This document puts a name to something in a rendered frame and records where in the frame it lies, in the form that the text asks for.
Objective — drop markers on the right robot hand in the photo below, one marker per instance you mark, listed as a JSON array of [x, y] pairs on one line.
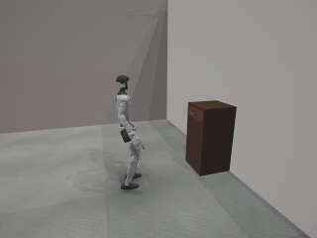
[[137, 142]]

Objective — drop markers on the robot right upper arm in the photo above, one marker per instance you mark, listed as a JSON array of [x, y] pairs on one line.
[[122, 105]]

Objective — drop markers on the robot head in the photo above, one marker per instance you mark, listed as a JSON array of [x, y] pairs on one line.
[[123, 79]]

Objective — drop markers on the left robot hand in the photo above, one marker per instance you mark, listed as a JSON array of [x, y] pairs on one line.
[[133, 126]]

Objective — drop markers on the cabinet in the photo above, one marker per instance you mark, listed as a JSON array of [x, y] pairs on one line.
[[209, 144]]

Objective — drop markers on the left robot foot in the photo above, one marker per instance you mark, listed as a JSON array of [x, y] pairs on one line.
[[135, 176]]

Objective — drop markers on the drawer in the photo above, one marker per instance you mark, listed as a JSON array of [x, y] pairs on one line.
[[195, 111]]

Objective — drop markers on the robot right forearm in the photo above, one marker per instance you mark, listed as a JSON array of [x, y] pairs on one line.
[[126, 125]]

